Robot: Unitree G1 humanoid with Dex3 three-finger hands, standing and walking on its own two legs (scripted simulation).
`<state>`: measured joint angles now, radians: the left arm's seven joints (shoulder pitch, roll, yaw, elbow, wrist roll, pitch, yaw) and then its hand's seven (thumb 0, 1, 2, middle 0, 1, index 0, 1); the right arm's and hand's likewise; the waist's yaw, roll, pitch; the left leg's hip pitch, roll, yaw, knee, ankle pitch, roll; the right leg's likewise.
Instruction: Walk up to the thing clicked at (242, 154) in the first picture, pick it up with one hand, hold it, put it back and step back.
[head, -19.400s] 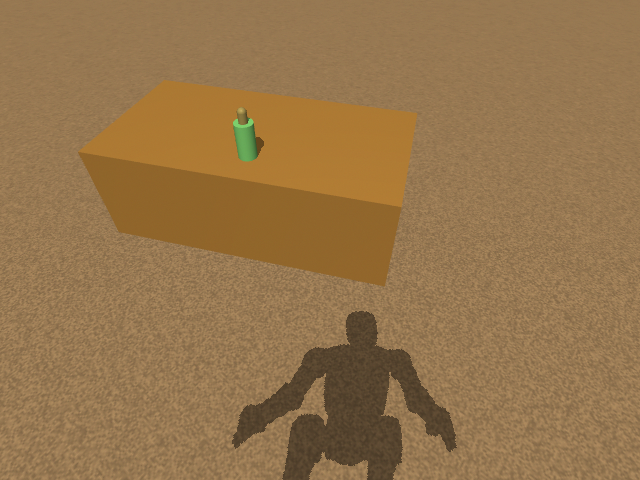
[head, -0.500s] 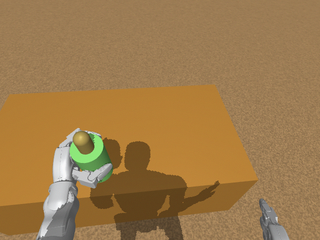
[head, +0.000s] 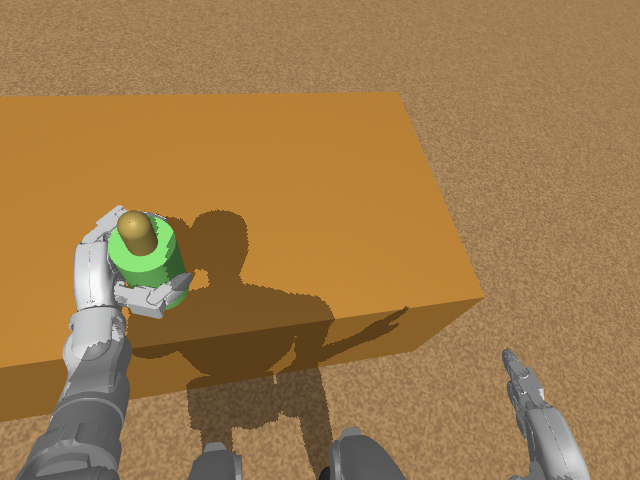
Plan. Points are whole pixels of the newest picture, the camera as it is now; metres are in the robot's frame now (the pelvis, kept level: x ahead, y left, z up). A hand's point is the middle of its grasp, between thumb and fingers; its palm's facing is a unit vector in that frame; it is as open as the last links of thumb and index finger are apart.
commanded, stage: crouch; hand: left
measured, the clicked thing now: (149, 258) +0.41 +0.17 +0.00
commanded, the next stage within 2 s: lower in 0.66 s
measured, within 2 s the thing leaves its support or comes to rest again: rests again in 1.66 s
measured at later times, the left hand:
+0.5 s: hand (167, 247) +0.47 +0.17 -0.08, palm faces +0.14 -0.99 -0.01, open 9.7 cm
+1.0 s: hand (175, 243) +0.50 +0.16 -0.11, palm faces +0.14 -0.99 -0.02, open 9.7 cm
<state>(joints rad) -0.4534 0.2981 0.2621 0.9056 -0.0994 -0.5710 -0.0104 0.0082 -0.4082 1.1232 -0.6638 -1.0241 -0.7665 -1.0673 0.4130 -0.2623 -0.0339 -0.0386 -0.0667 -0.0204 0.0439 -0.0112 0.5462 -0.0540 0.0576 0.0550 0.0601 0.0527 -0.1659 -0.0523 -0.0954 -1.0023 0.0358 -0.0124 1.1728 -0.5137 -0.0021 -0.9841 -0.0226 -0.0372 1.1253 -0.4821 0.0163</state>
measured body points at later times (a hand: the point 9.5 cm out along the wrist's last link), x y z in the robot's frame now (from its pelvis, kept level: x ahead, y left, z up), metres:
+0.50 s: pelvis -0.01 +0.00 -0.05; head +0.15 +0.05 +0.37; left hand +0.46 +0.22 -0.07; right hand +0.16 -0.26 -0.01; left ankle +0.02 +0.12 -0.65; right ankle +0.03 -0.13 -0.65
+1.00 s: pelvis -0.02 +0.00 -0.07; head +0.17 +0.06 +0.34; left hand +0.48 +0.22 -0.11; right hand +0.15 -0.27 -0.02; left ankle +0.02 +0.12 -0.65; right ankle +0.03 -0.13 -0.65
